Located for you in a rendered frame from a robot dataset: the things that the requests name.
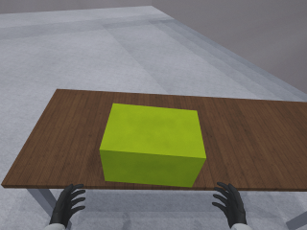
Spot carton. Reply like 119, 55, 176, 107
99, 103, 206, 188

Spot robot left hand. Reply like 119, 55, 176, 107
49, 184, 85, 229

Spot robot right hand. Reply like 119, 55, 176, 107
212, 182, 247, 229

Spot table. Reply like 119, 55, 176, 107
1, 88, 307, 230

